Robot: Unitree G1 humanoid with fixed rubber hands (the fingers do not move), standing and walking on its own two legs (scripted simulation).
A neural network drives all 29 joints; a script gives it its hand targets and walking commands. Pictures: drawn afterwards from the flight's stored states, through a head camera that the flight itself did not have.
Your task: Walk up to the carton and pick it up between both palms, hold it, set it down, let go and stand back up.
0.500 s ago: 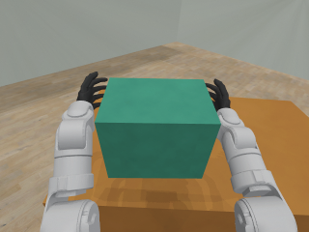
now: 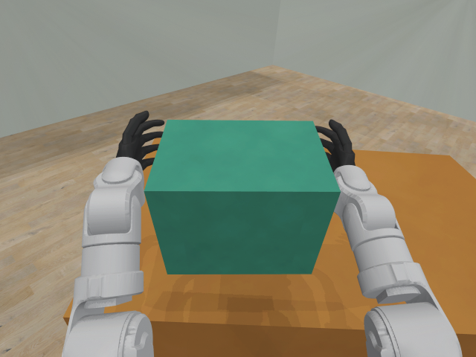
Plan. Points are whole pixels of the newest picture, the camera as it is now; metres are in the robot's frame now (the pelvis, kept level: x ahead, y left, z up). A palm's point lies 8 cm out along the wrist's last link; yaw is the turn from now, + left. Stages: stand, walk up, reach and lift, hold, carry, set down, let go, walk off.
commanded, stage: hold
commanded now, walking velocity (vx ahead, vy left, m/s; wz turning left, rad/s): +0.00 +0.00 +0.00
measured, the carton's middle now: (240, 197) +0.34 -0.01 +0.17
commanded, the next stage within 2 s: none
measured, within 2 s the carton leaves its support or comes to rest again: neither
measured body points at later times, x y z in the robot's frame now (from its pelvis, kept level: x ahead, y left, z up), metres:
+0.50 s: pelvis -0.01 +0.01 +0.00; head -0.07 +0.03 +0.44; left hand +0.37 +0.16 +0.23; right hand +0.37 -0.17 +0.22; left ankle +0.01 +0.14 -0.75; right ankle +0.00 -0.13 -0.75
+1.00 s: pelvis +0.00 +0.00 +0.00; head -0.08 +0.02 +0.44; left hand +0.36 +0.17 +0.23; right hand +0.37 -0.17 +0.22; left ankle +0.01 +0.14 -0.75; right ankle +0.00 -0.13 -0.75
